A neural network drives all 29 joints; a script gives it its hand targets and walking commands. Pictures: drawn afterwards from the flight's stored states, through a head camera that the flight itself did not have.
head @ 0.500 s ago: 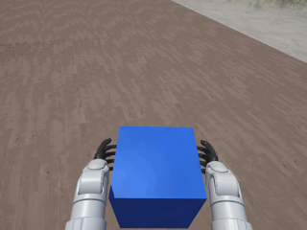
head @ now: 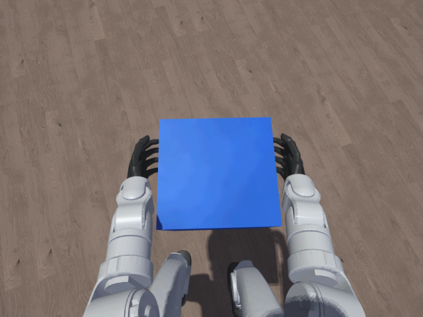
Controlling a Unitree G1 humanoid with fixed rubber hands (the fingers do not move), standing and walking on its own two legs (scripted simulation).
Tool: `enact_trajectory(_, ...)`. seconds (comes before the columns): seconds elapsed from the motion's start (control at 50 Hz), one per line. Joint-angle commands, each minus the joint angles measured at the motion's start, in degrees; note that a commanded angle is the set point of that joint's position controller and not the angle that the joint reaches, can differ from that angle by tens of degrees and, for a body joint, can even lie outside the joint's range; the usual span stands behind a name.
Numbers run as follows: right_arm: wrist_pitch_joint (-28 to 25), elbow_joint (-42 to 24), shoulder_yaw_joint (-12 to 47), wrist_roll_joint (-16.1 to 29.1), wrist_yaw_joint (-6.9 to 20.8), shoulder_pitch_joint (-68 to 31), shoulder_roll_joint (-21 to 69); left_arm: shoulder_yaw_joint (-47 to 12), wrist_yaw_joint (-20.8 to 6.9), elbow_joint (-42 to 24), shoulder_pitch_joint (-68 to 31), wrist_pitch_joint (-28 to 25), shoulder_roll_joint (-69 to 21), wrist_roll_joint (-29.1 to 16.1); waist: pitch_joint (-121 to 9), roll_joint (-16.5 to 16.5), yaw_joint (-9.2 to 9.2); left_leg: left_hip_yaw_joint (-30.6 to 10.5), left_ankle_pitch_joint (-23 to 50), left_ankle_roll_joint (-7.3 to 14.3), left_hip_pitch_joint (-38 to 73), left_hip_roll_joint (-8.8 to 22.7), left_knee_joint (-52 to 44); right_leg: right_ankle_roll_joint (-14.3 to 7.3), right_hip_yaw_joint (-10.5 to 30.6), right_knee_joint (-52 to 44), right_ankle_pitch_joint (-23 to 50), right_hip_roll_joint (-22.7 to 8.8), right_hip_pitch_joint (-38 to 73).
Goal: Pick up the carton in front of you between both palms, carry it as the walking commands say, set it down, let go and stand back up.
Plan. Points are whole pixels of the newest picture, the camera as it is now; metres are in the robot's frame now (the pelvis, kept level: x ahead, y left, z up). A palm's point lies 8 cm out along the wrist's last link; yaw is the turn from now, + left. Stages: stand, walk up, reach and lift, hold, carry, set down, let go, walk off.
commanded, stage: set down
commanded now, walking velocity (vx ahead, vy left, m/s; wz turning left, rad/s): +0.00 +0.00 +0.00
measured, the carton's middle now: (214, 182) +0.37 +0.00 -0.15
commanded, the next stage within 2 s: none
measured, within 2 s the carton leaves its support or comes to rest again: rests again in 1.96 s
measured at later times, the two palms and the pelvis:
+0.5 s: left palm (147, 172) +0.41 +0.17 -0.21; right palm (264, 169) +0.43 -0.13 -0.21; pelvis -0.01 -0.01 -0.13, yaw -1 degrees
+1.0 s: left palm (152, 178) +0.44 +0.19 -0.37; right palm (246, 171) +0.47 -0.11 -0.37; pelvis -0.05 +0.00 -0.25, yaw -3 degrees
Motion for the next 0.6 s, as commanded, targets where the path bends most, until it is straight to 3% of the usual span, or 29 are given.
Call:
enact_trajectory(0.0, -5.0, -0.2, 33.3, 9.2, 8.7, -27.6, 48.5, -35.1, -9.3, -0.5, -30.9, -5.7, -47.7, -8.5, -56.8, 1.4, 0.15, -0.1, 27.3, -1.5, 30.2, -3.8, 7.2, -0.3, -3.0, 1.9, 18.3, 5.7, -1.3)
enact_trajectory(0.06, -4.7, -3.1, 38.1, 11.9, 7.3, -28.8, 50.2, -38.3, -9.9, -2.4, -31.2, -5.5, -47.4, -10.5, -66.1, 1.2, 1.39, 1.3, 26.8, -1.5, 23.3, -4.2, 11.6, 0.6, -2.7, 6.2, 20.8, 5.9, -2.4)
enact_trajectory(0.1, -3.6, -3.4, 39.4, 12.7, 6.7, -29.3, 51.3, -38.5, -10.6, -2.2, -31.5, -4.5, -46.9, -11.2, -67.1, 0.4, 2.17, 2.3, 22.0, -1.6, 16.5, -4.4, 13.3, 1.0, -2.5, 8.1, 19.3, 6.0, -2.8)
enact_trajectory(0.18, -0.5, -0.6, 37.9, 12.3, 6.6, -30.7, 52.5, -35.3, -12.5, 1.4, -32.8, -1.6, -46.0, -10.6, -61.1, -1.1, 3.13, 3.5, 11.2, -1.3, 4.1, -4.8, 15.8, 1.3, -2.7, 10.3, 10.8, 6.0, -8.8)
enact_trajectory(0.24, 1.3, 2.1, 35.2, 11.4, 6.5, -32.8, 52.3, -32.1, -13.6, 4.2, -34.7, 0.1, -45.1, -9.9, -58.0, -1.6, 3.36, 4.0, 7.0, -1.1, -2.5, -5.0, 18.2, 1.3, -3.0, 12.3, 6.7, 6.1, -13.8)
enact_trajectory(0.38, 1.0, 6.1, 30.9, 10.8, 4.9, -37.9, 50.4, -27.6, -13.8, 8.2, -39.4, 0.4, -43.3, -9.1, -59.9, -1.4, 3.49, 4.6, 7.1, -1.5, -12.0, -5.3, 25.2, 1.6, -3.9, 19.5, 6.2, 7.0, -22.4)
enact_trajectory(0.58, -0.9, 5.8, 32.4, 13.7, 2.7, -46.9, 46.8, -29.0, -11.2, 7.8, -47.1, -0.5, -41.6, -12.3, -68.6, 0.0, 4.44, 5.4, 8.3, -2.9, -16.3, -5.7, 34.9, 1.5, -6.6, 31.3, 4.4, 8.7, -32.7)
